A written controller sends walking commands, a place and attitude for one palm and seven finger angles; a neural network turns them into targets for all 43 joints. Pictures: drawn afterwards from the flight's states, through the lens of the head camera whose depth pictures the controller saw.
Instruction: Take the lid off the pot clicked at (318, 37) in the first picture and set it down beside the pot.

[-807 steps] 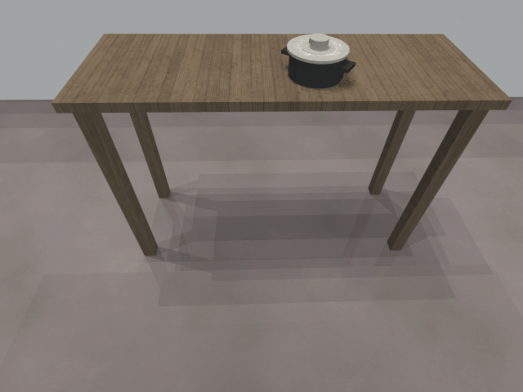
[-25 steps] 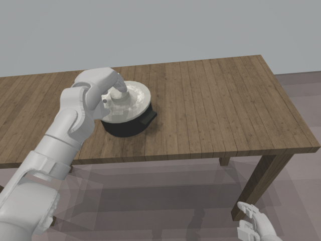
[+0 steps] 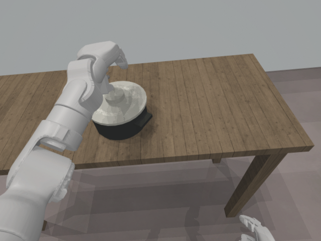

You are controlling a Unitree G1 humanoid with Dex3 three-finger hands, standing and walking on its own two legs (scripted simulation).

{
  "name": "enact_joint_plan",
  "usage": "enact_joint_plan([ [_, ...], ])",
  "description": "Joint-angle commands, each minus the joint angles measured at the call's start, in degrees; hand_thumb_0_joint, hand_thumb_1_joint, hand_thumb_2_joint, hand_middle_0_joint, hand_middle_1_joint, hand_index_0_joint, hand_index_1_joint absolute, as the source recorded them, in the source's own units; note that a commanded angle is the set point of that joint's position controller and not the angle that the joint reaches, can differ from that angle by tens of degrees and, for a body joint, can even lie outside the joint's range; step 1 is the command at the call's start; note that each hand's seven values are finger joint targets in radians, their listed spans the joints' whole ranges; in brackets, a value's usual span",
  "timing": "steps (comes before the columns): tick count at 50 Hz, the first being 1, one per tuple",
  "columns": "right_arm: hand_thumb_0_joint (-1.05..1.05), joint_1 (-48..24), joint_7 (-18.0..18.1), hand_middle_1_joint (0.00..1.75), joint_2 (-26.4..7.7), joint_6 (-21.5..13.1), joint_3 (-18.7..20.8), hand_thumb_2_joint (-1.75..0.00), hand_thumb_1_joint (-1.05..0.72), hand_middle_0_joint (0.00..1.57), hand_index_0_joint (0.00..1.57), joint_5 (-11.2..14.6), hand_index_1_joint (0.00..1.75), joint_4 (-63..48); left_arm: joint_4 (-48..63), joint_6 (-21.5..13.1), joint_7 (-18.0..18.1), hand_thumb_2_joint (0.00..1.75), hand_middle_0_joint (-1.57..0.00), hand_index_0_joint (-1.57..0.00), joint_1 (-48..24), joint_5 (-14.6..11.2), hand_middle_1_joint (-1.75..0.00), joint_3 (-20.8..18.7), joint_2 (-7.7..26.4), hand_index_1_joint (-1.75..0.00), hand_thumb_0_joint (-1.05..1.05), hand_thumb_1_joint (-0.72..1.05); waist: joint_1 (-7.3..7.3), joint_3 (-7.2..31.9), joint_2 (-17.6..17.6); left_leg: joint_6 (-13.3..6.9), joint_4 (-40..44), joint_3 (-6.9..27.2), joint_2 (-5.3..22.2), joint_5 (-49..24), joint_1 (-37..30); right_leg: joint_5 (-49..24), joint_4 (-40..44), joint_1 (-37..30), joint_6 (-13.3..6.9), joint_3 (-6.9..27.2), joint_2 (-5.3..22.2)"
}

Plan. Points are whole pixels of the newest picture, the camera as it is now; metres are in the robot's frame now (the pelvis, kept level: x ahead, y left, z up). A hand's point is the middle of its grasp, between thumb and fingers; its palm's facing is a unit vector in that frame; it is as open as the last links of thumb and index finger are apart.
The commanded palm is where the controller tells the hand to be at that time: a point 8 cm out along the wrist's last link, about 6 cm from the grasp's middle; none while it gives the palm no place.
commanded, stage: move the open hand above the knob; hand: left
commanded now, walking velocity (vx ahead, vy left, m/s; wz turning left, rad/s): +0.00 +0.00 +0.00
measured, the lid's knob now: (114, 95) +0.46 +0.14 +0.12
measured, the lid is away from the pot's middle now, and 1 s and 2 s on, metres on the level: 0.00 0.00 0.00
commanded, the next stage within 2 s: lower the open fingers around the knob in 0.68 s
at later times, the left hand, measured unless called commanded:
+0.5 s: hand (107, 82) +0.43 +0.14 +0.19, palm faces -0.19 -0.09 -0.98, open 10.0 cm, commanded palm +0.41 +0.15 +0.25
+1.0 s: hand (102, 92) +0.42 +0.15 +0.17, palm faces -0.27 -0.12 -0.96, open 10.0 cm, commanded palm +0.41 +0.16 +0.23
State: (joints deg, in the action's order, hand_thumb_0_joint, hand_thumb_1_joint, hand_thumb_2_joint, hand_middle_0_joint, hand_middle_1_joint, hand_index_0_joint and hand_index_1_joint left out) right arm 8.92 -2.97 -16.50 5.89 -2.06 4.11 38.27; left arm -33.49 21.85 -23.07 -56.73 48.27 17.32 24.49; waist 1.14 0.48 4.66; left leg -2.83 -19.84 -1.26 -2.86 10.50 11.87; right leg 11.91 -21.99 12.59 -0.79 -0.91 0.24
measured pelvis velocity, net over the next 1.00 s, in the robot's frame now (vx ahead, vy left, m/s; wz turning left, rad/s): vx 0.00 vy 0.00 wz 0.01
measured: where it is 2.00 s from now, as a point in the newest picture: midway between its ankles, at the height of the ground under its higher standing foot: outside the picture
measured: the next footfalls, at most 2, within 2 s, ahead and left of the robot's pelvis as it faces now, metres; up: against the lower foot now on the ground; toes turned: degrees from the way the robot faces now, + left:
none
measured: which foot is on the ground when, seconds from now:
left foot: down 0.00-1.00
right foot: down 0.00-1.00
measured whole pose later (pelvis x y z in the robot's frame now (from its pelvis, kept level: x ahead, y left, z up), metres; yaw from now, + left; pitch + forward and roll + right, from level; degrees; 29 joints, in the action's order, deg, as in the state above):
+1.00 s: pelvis +0.00 +0.00 +0.00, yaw +1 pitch +2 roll +0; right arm 7.5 -2.1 -16.5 7.7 -2.7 4.1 37.2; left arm -28.8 24.7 -26.6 -51.1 46.4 19.7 24.9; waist 0.5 0.8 4.9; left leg -3.1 -21.5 -0.6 -3.1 11.3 11.7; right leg 12.5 -22.8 11.8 -0.5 -1.6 0.5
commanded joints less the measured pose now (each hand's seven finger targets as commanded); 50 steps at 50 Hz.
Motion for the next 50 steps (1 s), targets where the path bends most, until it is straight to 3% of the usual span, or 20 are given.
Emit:
enact_joint_plan([
  [1,0.00,-6.52,-1.00,0.30,-6.51,-1.06,2.65,-0.90,-0.90,0.20,0.20,0.13,0.30,-9.53,11.45,0.09,0.99,1.56,-0.86,-0.86,-20.14,1.95,-0.08,-3.66,7.67,-0.08,0.00,-0.34,-1.24,22.90,-6.00,-0.75,-1.21,1.28,-0.45,-19.77,-8.59,-19.55,-0.51,-8.06,-1.88,-0.47,-2.27],
  [5,0.00,-6.89,0.91,0.30,-6.16,-2.56,2.30,-0.90,-0.90,0.20,0.20,-0.14,0.30,-9.16,18.01,-0.53,1.80,1.56,-0.86,-0.86,-36.53,2.03,-0.08,-9.83,18.17,-0.08,0.00,-0.34,-0.36,25.33,-7.71,-1.79,-0.67,2.14,-0.59,-18.56,-9.72,-20.86,-0.09,-10.67,-1.39,1.11,-2.32],
  [7,0.00,-5.66,1.40,0.30,-5.83,-3.12,2.08,-0.90,-0.90,0.20,0.20,-0.14,0.30,-7.70,14.76,-0.75,2.48,1.56,-0.86,-0.86,-36.28,1.77,-0.08,-9.13,17.06,-0.08,0.00,-0.34,-0.23,22.83,-7.38,-1.63,-0.20,2.17,-0.39,-18.57,-9.62,-20.21,0.16,-9.09,-1.48,0.84,-2.44],
  [9,0.00,-5.10,1.02,0.30,-5.86,-3.19,2.29,-0.90,-0.90,0.20,0.20,-0.26,0.30,-7.36,11.94,-0.54,2.56,1.56,-0.86,-0.86,-30.90,1.42,-0.08,-6.65,12.58,-0.08,0.00,-0.34,-0.56,22.22,-6.57,-1.34,-0.26,2.17,-0.36,-19.47,-9.98,-19.16,0.11,-7.61,-1.79,0.24,-2.60],
  [10,0.00,-4.69,0.80,0.30,-6.29,-2.89,2.44,-0.90,-0.90,0.20,0.20,-0.38,0.30,-7.17,9.97,-0.23,2.68,1.56,-0.86,-0.86,-26.22,1.56,-0.08,-8.76,14.02,-0.08,0.00,-0.34,-1.58,22.34,-6.76,-1.20,-0.30,2.12,-0.23,-20.27,-9.42,-19.50,-0.16,-8.35,-1.87,0.12,-2.47],
  [13,0.00,-6.16,-0.54,0.30,-6.31,-1.69,2.39,-0.90,-0.90,0.20,0.20,0.29,0.30,-8.20,5.64,0.90,1.43,1.56,-0.86,-0.86,-16.55,1.00,-0.08,-2.26,4.97,-0.08,0.00,-0.34,-1.35,19.16,-6.34,-0.59,-0.52,1.41,-0.50,-18.99,-7.20,-18.02,-0.26,-6.17,-1.98,-0.90,-2.33],
  [15,0.00,-7.26,-0.78,0.30,-6.39,-1.14,2.31,-0.90,-0.90,0.20,0.20,0.24,0.30,-9.39,10.93,0.67,1.03,1.56,-0.86,-0.86,-17.86,1.36,-0.08,-3.90,7.82,-0.08,0.00,-0.34,-1.70,21.36,-5.86,-0.69,-0.89,1.40,-0.45,-18.93,-8.13,-18.32,-0.51,-7.42,-1.87,-0.58,-2.12],
  [18,0.00,-9.02,-0.20,0.30,-5.65,-1.19,2.45,-0.90,-0.90,0.20,0.20,0.15,0.30,-10.41,21.80,0.40,0.84,1.56,-0.86,-0.86,-30.48,1.17,-0.08,-3.08,9.22,-0.08,0.00,-0.34,-0.24,24.47,-5.75,-1.38,-1.58,2.30,-0.72,-19.50,-10.84,-19.86,-0.15,-8.21,-1.75,-0.02,-2.21],
  [19,0.00,-8.38,0.10,0.30,-5.79,-1.83,2.32,-0.90,-0.90,0.20,0.20,0.03,0.30,-9.96,22.17,0.31,1.28,1.56,-0.86,-0.86,-33.15,1.78,-0.08,-6.48,14.10,-0.08,0.00,-0.34,-0.39,25.23,-5.63,-1.44,-1.29,2.59,-0.62,-19.51,-11.46,-19.93,-0.10,-8.82,-1.66,0.54,-2.47],
  [21,0.00,-7.71,0.74,0.30,-5.65,-2.59,2.02,-0.90,-0.90,0.20,0.20,-0.22,0.30,-9.02,20.65,0.02,1.86,1.56,-0.86,-0.86,-33.77,1.43,-0.08,-8.57,16.35,-0.08,0.00,-0.34,-0.75,24.96,-6.86,-1.44,-1.14,2.81,-0.55,-19.98,-11.44,-20.52,-0.24,-9.33,-1.62,0.58,-2.55],
  [23,0.00,-7.10,0.85,0.30,-6.16,-2.22,2.08,-0.90,-0.90,0.20,0.20,-0.12,0.30,-8.17,15.56,0.51,2.08,1.56,-0.86,-0.86,-28.25,0.76,-0.08,-8.88,15.20,-0.08,0.00,-0.34,-1.08,22.25,-7.64,-1.30,-0.54,2.55,-0.39,-19.18,-9.49,-19.51,0.25,-8.52,-1.81,0.15,-2.50],
  [26,0.00,-7.66,0.28,0.30,-5.82,-1.34,1.48,-0.90,-0.90,0.20,0.20,0.21,0.30,-7.67,8.10,1.89,1.74,1.56,-0.86,-0.86,-20.37,1.17,-0.08,-4.46,8.90,-0.08,0.00,-0.34,-1.70,16.98,-7.43,-0.61,0.08,1.59,-0.49,-16.58,-6.51,-16.78,-0.09,-6.14,-1.84,-0.69,-2.13],
  [28,0.00,-8.86,-0.24,0.30,-6.06,-1.02,1.88,-0.90,-0.90,0.20,0.20,0.21,0.30,-9.33,12.26,1.51,1.39,1.56,-0.86,-0.86,-17.47,0.85,-0.08,-4.52,8.20,-0.08,0.00,-0.34,-2.13,20.71,-4.82,-0.64,-0.99,1.53,-0.59,-19.12,-8.07,-18.21,-0.47,-7.31,-2.15,-0.49,-2.00],
  [30,0.00,-9.83,-0.39,0.30,-5.51,-0.63,1.69,-0.90,-0.90,0.20,0.20,0.06,0.30,-10.25,16.41,1.36,0.72,1.56,-0.86,-0.86,-20.41,1.63,-0.08,-3.02,7.74,-0.08,0.00,-0.34,-1.65,23.06,-5.19,-0.78,-1.75,1.64,-0.71,-19.79,-9.21,-19.23,-0.79,-8.17,-1.99,-0.13,-1.91],
  [35,0.00,-9.73,1.19,0.30,-5.76,-1.16,1.51,-0.90,-0.90,0.20,0.20,0.02,0.30,-9.51,18.13,1.56,0.72,1.56,-0.86,-0.86,-29.90,1.77,-0.08,-7.73,15.71,-0.08,0.00,-0.34,-0.77,22.33,-7.25,-1.42,-1.03,2.09,-0.77,-16.59,-8.79,-18.50,-0.02,-8.87,-1.60,0.73,-2.13],
  [38,0.00,-9.60,1.26,0.30,-5.41,-1.72,1.56,-0.90,-0.90,0.20,0.20,0.21,0.30,-9.39,19.68,0.79,0.88,1.56,-0.86,-0.86,-30.82,0.74,-0.08,-4.89,12.01,-0.08,0.00,-0.34,-0.47,22.19,-4.72,-1.12,-0.78,2.52,-0.65,-17.12,-10.37,-17.27,0.34,-7.24,-1.84,0.11,-2.36],
  [40,0.00,-8.35,1.32,0.30,-5.97,-1.73,1.62,-0.90,-0.90,0.20,0.20,-0.22,0.30,-8.03,9.79,2.34,0.19,1.56,-0.86,-0.86,-23.70,-0.27,-0.08,-5.61,11.01,-0.08,0.00,-0.34,-0.76,20.45,-7.04,-1.06,-0.99,2.36,-0.80,-16.76,-8.71,-17.77,-0.13,-6.85,-1.78,0.01,-2.25],
  [43,0.00,-8.09,0.95,0.30,-6.61,-0.85,1.63,-0.90,-0.90,0.20,0.20,0.19,0.30,-8.78,7.42,2.37,-0.75,1.56,-0.86,-0.86,-16.88,-0.89,-0.08,-5.80,10.27,-0.08,0.00,-0.34,-1.34,18.75,-7.21,-0.82,-0.64,1.53,-0.91,-14.09,-6.18,-15.98,0.24,-6.48,-1.74,-0.45,-1.96],
  [47,0.00,-9.79,0.94,0.30,-5.69,-0.80,1.52,-0.90,-0.90,0.20,0.20,0.07,0.30,-10.32,17.09,1.54,-1.18,1.56,-0.86,-0.86,-25.08,0.03,-0.08,-3.56,9.94,-0.08,0.00,-0.34,-0.69,23.05,-5.03,-1.08,-1.46,2.02,-1.00,-16.15,-9.02,-17.53,-0.41,-7.93,-1.70,0.18,-1.97],
  [50,0.00,-8.52,1.42,0.30,-5.79,-1.60,1.79,-0.90,-0.90,0.20,0.20,-0.04,0.30,-9.29,16.51,1.65,-0.86,1.56,-0.86,-0.86,-29.39,-0.08,-0.08,-3.76,10.80,-0.08,0.00,-0.34,0.27,21.29,-6.13,-1.32,-1.34,2.95,-0.93,-15.36,-10.05,-16.56,0.35,-6.12,-1.61,-0.02,-2.68],
])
